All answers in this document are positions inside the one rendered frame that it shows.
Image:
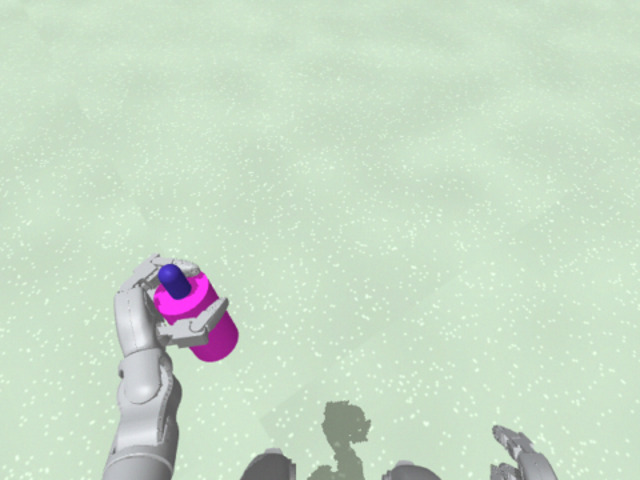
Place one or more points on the right robot hand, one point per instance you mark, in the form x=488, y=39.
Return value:
x=531, y=465

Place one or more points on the left robot arm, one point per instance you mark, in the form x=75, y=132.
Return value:
x=146, y=440

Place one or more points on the left robot hand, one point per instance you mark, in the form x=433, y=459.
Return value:
x=140, y=325

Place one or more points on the bottle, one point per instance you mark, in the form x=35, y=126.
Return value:
x=180, y=297

